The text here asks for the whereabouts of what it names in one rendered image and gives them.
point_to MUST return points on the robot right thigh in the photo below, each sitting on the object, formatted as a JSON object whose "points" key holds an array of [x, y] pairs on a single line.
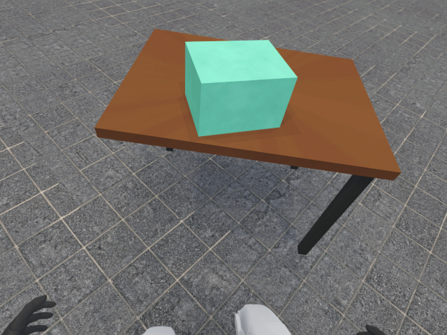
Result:
{"points": [[258, 319]]}

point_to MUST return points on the carton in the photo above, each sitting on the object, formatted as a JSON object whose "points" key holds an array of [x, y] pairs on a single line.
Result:
{"points": [[237, 85]]}

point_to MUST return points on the left robot hand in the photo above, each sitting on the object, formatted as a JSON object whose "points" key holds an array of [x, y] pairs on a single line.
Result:
{"points": [[19, 326]]}

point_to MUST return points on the table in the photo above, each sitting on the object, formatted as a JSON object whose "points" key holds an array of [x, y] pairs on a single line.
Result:
{"points": [[329, 123]]}

